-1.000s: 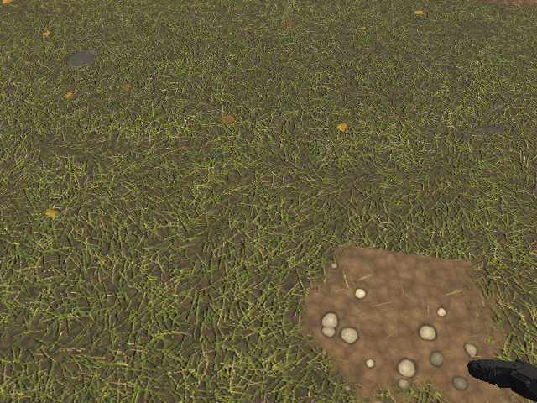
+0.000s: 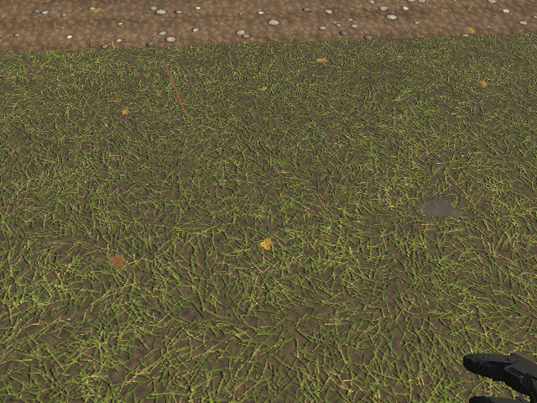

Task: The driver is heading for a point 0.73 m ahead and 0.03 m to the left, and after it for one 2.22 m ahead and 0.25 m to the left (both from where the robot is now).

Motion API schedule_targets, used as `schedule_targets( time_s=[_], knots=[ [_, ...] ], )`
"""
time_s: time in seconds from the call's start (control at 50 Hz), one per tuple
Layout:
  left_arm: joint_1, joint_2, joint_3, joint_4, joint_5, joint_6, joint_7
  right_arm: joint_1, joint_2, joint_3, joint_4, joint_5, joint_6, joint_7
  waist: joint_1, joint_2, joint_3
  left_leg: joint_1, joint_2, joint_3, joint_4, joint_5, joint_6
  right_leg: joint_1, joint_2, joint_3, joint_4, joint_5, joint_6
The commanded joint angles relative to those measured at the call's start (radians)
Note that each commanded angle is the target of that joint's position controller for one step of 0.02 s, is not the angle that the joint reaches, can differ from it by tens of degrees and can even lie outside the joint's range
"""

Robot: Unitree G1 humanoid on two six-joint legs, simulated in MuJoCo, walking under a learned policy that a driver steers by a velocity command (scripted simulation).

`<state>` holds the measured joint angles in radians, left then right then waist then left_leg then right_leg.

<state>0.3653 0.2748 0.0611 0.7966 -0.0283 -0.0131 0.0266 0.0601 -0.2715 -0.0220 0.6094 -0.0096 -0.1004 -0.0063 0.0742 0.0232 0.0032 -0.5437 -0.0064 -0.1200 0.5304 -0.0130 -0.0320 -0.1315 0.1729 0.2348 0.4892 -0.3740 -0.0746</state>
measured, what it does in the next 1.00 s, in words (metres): goes down: left foot, then right foot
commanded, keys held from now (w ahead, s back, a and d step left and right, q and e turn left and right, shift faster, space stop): w+e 0.18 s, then w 0.30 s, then w+q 0.52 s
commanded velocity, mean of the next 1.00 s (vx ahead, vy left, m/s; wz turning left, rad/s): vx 0.50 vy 0.00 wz -0.05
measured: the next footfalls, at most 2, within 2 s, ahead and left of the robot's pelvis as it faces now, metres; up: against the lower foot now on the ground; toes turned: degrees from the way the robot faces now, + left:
left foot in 0.02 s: +0.19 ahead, +0.12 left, +0.00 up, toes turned -7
right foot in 0.56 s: +0.34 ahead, -0.19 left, +0.00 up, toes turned -13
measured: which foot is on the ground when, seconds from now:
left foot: up 0.00-0.00, down 0.02-0.58, up 0.60-1.00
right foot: down 0.00-0.04, up 0.06-0.54, down 0.56-1.00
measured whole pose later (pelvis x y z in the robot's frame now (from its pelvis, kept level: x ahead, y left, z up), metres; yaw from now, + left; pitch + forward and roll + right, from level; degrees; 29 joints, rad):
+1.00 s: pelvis +0.50 -0.06 -0.07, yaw +1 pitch +2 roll -5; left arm 0.44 0.26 0.08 0.84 -0.02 -0.09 0.03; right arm 0.05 -0.27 -0.06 0.69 0.02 -0.02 0.09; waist 0.09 0.07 0.00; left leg -0.53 0.04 -0.05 0.47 0.39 0.09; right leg -0.07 -0.04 -0.24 0.82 -0.76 0.06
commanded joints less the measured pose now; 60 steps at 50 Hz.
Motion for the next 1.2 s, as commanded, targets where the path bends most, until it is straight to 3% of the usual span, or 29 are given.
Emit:
schedule_targets(
  time_s=[0.02, 0.04, 0.06, 0.08, 0.1, 0.14, 0.2, 0.3, 0.38, 0.48, 0.52, 0.56, 0.58, 0.6, 0.62, 0.64, 0.7, 0.78, 0.84, 0.98, 1.02, 1.04, 1.06, 1.08, 1.1, 1.12, 1.14, 1.18, 1.2],
  knots=[
    [-0.033, 0.115, 0.028, -0.074, 0.009, -0.003, 0.004, 0.171, -0.131, -0.062, -0.029, 0.001, -0.013, -0.003, -0.141, -0.097, -0.080, 0.394, 0.030, 0.003, -0.041, -0.011, 0.068, -0.144, -0.197, 0.188, 0.064, 0.383, -0.070],
    [0.008, 0.061, 0.011, -0.089, 0.022, -0.007, -0.004, 0.281, -0.186, -0.080, -0.019, -0.002, -0.009, -0.008, -0.166, 0.035, -0.176, 0.625, 0.184, -0.152, -0.056, -0.070, 0.126, -0.259, -0.110, 0.095, 0.316, 0.126, -0.026],
    [0.146, 0.022, -0.007, -0.104, -0.013, -0.010, -0.008, 0.362, -0.242, -0.098, 0.013, -0.002, 0.006, -0.001, -0.130, 0.342, -0.308, 0.838, 0.397, -0.580, -0.152, -0.392, 0.289, -0.495, -0.024, -0.018, 0.626, -0.231, 0.018],
    [0.116, 0.113, 0.011, -0.088, -0.015, -0.012, -0.011, 0.335, -0.166, -0.085, -0.007, 0.020, 0.008, 0.001, -0.145, 0.231, -0.213, 0.774, 0.404, -0.678, -0.226, -0.659, 0.275, -0.622, -0.109, -0.040, 0.746, -0.195, 0.033],
    [0.005, 0.169, 0.030, -0.104, -0.006, -0.007, -0.011, 0.285, -0.135, -0.076, -0.013, 0.015, 0.009, -0.001, -0.162, 0.126, -0.072, 0.642, 0.354, -0.541, -0.243, -0.620, 0.230, -0.650, -0.138, -0.061, 0.779, -0.084, 0.043],
    [-0.047, 0.155, 0.037, -0.119, 0.012, 0.004, -0.006, 0.191, -0.111, -0.066, -0.013, -0.002, 0.009, 0.004, -0.121, 0.050, 0.030, 0.456, 0.284, -0.326, -0.281, -0.356, 0.209, -0.588, -0.194, -0.075, 0.728, 0.037, 0.058],
    [-0.042, 0.112, 0.036, -0.125, 0.007, 0.017, -0.008, 0.167, -0.080, -0.061, 0.022, 0.001, -0.009, 0.021, -0.085, 0.072, 0.034, 0.364, 0.234, -0.160, -0.345, -0.207, 0.208, -0.501, -0.253, -0.096, 0.627, 0.077, 0.054],
    [-0.151, 0.053, 0.014, -0.158, 0.017, -0.002, -0.024, 0.225, -0.144, -0.082, 0.112, 0.015, -0.011, 0.027, -0.106, 0.027, 0.017, 0.455, 0.246, -0.051, -0.386, -0.036, 0.258, -0.563, -0.265, -0.089, 0.358, 0.232, 0.051],
    [-0.184, 0.069, 0.016, -0.158, 0.019, -0.028, -0.044, 0.264, -0.172, -0.085, 0.168, 0.013, 0.003, 0.023, -0.117, 0.045, -0.029, 0.466, 0.249, 0.033, -0.332, 0.137, 0.265, -0.478, -0.279, -0.144, 0.343, 0.419, 0.064],
    [-0.304, 0.057, 0.012, -0.197, 0.012, -0.042, -0.069, 0.325, -0.148, -0.072, 0.196, 0.028, 0.017, 0.029, -0.145, 0.060, 0.031, 0.527, 0.257, 0.045, -0.222, 0.138, 0.256, -0.530, -0.263, -0.220, 0.314, 0.303, 0.040],
    [-0.284, 0.069, 0.020, -0.201, 0.014, -0.056, -0.079, 0.316, -0.168, -0.074, 0.195, 0.031, 0.026, 0.029, -0.108, 0.085, 0.025, 0.454, 0.249, 0.047, -0.124, 0.274, 0.236, -0.365, -0.208, -0.272, 0.246, 0.211, 0.016],
    [0.023, 0.126, 0.058, -0.103, 0.014, -0.074, -0.079, 0.257, -0.164, -0.067, 0.183, 0.045, 0.025, 0.019, 0.060, 0.054, -0.094, 0.278, 0.178, 0.094, 0.208, 0.428, 0.184, 0.070, -0.153, -0.317, 0.113, 0.335, -0.027],
    [0.166, 0.229, 0.086, -0.075, 0.023, -0.073, -0.067, 0.257, -0.123, -0.053, 0.154, 0.032, 0.004, 0.019, 0.107, -0.103, -0.172, 0.038, 0.088, 0.127, 0.563, 0.058, 0.118, 0.318, -0.354, -0.081, 0.050, 0.391, -0.116],
    [0.123, 0.245, 0.073, -0.105, 0.024, -0.067, -0.068, 0.392, -0.042, -0.031, 0.151, 0.028, -0.018, 0.024, 0.001, -0.345, -0.256, -0.179, -0.021, 0.048, 0.817, -0.555, 0.094, 0.409, -0.558, 0.260, -0.018, 0.488, -0.243],
    [0.139, 0.191, 0.062, -0.093, 0.001, -0.068, -0.074, 0.318, -0.120, -0.053, 0.137, 0.066, -0.021, 0.022, 0.049, -0.265, -0.187, -0.286, -0.011, -0.025, 0.851, -0.547, 0.094, 0.328, -0.577, 0.306, -0.122, 0.367, -0.270],
    [0.110, 0.155, 0.056, -0.078, 0.004, -0.069, -0.080, 0.237, -0.133, -0.059, 0.109, 0.082, -0.009, 0.015, 0.031, -0.192, -0.113, -0.337, 0.036, -0.009, 0.863, -0.501, 0.103, 0.264, -0.560, 0.245, -0.136, 0.269, -0.247],
    [-0.080, 0.080, 0.031, -0.080, 0.021, -0.096, -0.076, 0.229, -0.084, -0.058, 0.113, 0.038, 0.056, 0.013, -0.074, -0.055, 0.024, -0.194, 0.134, -0.026, 0.666, -0.328, 0.097, -0.050, -0.525, 0.045, -0.186, 0.243, -0.179],
    [-0.100, 0.081, 0.034, -0.042, 0.020, -0.125, -0.019, 0.109, -0.068, -0.066, 0.062, 0.032, 0.041, 0.035, -0.084, -0.092, 0.077, -0.134, 0.088, -0.005, 0.289, 0.135, 0.095, -0.146, -0.393, -0.227, -0.210, 0.221, -0.075],
    [-0.035, 0.095, 0.040, -0.010, 0.025, -0.114, 0.015, 0.068, -0.020, -0.057, 0.060, 0.022, 0.042, 0.074, -0.055, -0.074, 0.022, 0.104, 0.015, 0.087, 0.098, 0.528, 0.105, -0.229, -0.354, -0.361, -0.112, 0.154, -0.033],
    [0.080, 0.074, 0.033, -0.002, 0.012, -0.070, 0.006, -0.082, -0.023, -0.041, 0.023, 0.038, 0.077, 0.104, 0.025, -0.027, 0.134, -0.145, 0.098, 0.028, -0.110, 0.377, 0.125, 0.065, -0.477, -0.285, 0.223, 0.158, 0.007],
    [0.075, 0.118, 0.045, 0.006, 0.005, -0.058, 0.003, 0.087, -0.054, -0.061, 0.076, 0.014, 0.064, 0.094, -0.062, -0.008, 0.057, 0.107, 0.050, 0.121, -0.142, 0.300, 0.152, 0.002, -0.452, -0.331, 0.470, 0.362, 0.014],
    [0.066, 0.126, 0.046, 0.019, 0.002, -0.061, -0.003, 0.273, -0.104, -0.091, 0.143, 0.003, 0.064, 0.078, -0.160, 0.029, -0.035, 0.402, 0.007, 0.168, -0.199, 0.425, 0.197, -0.120, -0.382, -0.383, 0.745, 0.397, 0.040],
    [0.141, 0.075, 0.038, 0.008, 0.029, -0.080, -0.011, 0.348, -0.203, -0.113, 0.172, -0.009, 0.063, 0.072, -0.151, 0.240, -0.111, 0.804, 0.100, 0.065, 0.014, 0.910, 0.279, -0.521, -0.228, -0.434, 1.236, -0.281, 0.099],
    [0.186, 0.087, 0.010, -0.053, 0.031, -0.102, -0.027, 0.375, -0.254, -0.110, 0.140, -0.001, 0.058, 0.067, -0.146, 0.287, -0.315, 1.113, 0.267, -0.196, 0.213, 1.089, 0.420, -0.785, -0.218, -0.239, 1.408, -0.422, 0.124],
    [0.086, 0.144, 0.014, -0.104, 0.009, -0.112, -0.029, 0.392, -0.237, -0.111, 0.109, 0.016, 0.069, 0.061, -0.216, 0.218, -0.445, 1.122, 0.339, -0.326, 0.126, 0.983, 0.498, -0.812, -0.233, -0.151, 1.389, -0.412, 0.132],
    [0.037, 0.151, 0.011, -0.141, -0.018, -0.132, -0.028, 0.324, -0.235, -0.101, 0.087, 0.009, 0.071, 0.043, -0.167, 0.087, -0.449, 1.022, 0.370, -0.406, -0.011, 0.467, 0.488, -0.850, -0.256, -0.068, 1.159, -0.163, 0.094],
    [-0.032, 0.130, 0.009, -0.147, -0.023, -0.120, -0.005, 0.209, -0.207, -0.093, 0.058, 0.005, 0.077, 0.031, -0.115, -0.001, -0.334, 0.815, 0.377, -0.510, -0.111, 0.242, 0.467, -0.831, -0.265, -0.106, 1.093, -0.063, 0.116],
    [-0.015, 0.137, 0.024, -0.119, 0.027, -0.062, 0.030, 0.065, -0.153, -0.074, 0.025, 0.008, 0.075, 0.020, -0.022, -0.088, -0.153, 0.418, 0.324, -0.428, -0.134, 0.439, 0.433, -0.653, -0.291, -0.101, 0.887, -0.010, 0.179],
    [0.002, 0.125, 0.023, -0.114, 0.043, -0.048, 0.036, 0.051, -0.149, -0.076, 0.029, 0.009, 0.074, 0.021, -0.002, -0.057, -0.101, 0.297, 0.271, -0.343, -0.127, 0.493, 0.400, -0.578, -0.298, -0.113, 0.730, -0.027, 0.191]
  ],
)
